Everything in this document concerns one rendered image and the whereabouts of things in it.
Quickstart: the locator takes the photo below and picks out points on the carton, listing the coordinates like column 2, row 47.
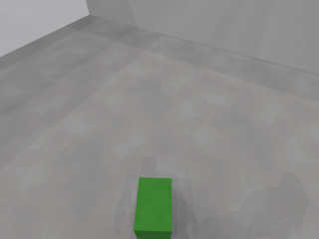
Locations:
column 153, row 217

